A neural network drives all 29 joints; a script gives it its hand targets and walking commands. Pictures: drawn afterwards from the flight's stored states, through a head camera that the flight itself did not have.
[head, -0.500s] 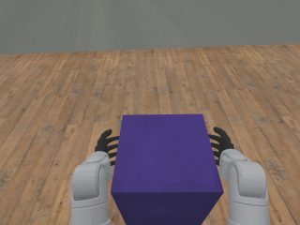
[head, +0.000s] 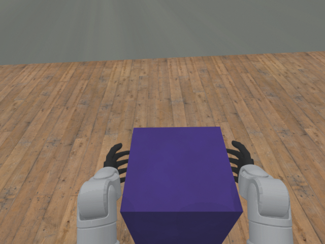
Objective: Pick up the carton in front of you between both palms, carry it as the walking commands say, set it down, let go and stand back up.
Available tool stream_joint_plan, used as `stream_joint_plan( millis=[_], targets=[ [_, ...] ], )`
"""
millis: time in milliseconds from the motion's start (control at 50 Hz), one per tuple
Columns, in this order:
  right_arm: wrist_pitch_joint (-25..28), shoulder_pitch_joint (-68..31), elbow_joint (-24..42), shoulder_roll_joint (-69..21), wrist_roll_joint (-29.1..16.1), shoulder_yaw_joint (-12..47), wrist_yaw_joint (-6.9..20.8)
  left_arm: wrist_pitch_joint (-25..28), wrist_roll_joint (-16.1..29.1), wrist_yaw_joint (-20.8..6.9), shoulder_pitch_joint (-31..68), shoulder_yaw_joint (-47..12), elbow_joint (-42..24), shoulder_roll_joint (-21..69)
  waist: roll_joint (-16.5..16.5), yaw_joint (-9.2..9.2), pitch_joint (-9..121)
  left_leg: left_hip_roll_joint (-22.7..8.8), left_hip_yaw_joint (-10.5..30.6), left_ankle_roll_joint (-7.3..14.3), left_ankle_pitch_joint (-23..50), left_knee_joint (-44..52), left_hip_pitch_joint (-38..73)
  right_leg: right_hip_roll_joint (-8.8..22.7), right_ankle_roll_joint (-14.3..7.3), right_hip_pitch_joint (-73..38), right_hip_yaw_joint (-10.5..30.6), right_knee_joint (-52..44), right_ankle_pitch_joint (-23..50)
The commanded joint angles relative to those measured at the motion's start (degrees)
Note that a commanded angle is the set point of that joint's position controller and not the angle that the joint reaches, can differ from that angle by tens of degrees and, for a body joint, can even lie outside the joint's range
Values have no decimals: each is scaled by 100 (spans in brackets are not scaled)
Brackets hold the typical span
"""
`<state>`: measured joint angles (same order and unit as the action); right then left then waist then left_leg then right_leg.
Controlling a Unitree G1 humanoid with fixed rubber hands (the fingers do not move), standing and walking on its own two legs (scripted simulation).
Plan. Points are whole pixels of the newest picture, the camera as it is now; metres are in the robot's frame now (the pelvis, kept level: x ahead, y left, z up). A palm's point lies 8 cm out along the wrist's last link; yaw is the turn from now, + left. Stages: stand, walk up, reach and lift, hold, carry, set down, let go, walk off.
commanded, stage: carry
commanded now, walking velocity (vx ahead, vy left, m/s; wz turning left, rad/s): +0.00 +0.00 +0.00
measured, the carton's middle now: (177, 190) +0.26 +0.00 +0.02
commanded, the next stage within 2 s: hold in 1.14 s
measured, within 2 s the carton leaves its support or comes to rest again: neither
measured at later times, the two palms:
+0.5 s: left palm (112, 193) +0.23 +0.15 +0.05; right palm (242, 192) +0.23 -0.15 +0.05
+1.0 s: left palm (112, 191) +0.24 +0.16 +0.04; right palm (238, 189) +0.25 -0.14 +0.04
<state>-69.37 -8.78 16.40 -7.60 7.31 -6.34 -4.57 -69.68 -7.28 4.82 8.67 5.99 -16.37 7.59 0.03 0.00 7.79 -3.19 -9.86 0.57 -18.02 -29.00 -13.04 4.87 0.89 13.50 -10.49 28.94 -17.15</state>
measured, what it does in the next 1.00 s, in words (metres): stands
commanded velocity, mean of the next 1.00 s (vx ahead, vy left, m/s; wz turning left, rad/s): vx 0.00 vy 0.00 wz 0.00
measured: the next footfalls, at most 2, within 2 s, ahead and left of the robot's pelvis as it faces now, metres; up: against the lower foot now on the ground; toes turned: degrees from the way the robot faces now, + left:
none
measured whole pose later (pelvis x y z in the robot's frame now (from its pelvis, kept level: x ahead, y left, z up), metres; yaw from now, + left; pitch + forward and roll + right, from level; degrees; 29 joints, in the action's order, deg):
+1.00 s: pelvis -0.04 +0.01 +0.00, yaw +0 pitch +2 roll +0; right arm -41.5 -11.0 -8.6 -7.9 13.2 -9.5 -1.1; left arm -42.1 -13.2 1.5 10.9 9.0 8.4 7.9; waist 0.0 0.0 5.8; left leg -2.9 -10.1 1.6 -14.6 -29.1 -16.6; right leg 5.3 0.8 16.9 -10.0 28.7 -13.3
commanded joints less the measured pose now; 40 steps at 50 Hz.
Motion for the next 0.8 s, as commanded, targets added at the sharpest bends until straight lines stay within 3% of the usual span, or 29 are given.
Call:
stream_joint_plan(
  millis=[0,200,340,600,680,780],
  targets=[
    [28,-2471,98,-5211,-2276,4071,1515,64,2279,-1516,2548,-4061,-145,5231,13,6,876,-654,552,21,2032,401,273,546,-58,-358,503,-351,1715],
    [726,-2460,-300,-5132,-1938,4016,1557,749,1973,-1543,2522,-4029,177,5129,3,4,823,-631,592,54,1499,527,141,545,-83,-232,548,-473,1232],
    [1322,-2212,-695,-4821,-1537,3692,1501,1346,1577,-1512,2303,-3699,591,4810,-4,10,860,-633,588,64,1387,525,77,539,-66,-193,555,-471,1145],
    [2905,-2703,-2298,-4706,-621,2508,1531,2930,619,-1522,2764,-2523,2190,4691,11,6,900,-628,628,75,1084,604,-47,509,-71,-147,573,-506,912],
    [3272,-2925,-2631,-4985,-540,2439,1590,3297,543,-1577,2999,-2470,2494,4989,20,2,1041,-627,629,87,1173,570,17,502,-82,-187,577,-477,972],
    [3251,-2821,-2490,-5199,-675,2699,1624,3272,695,-1619,2909,-2743,2367,5222,31,1,1206,-641,615,93,1461,483,125,515,-67,-240,568,-397,1159]
  ],
)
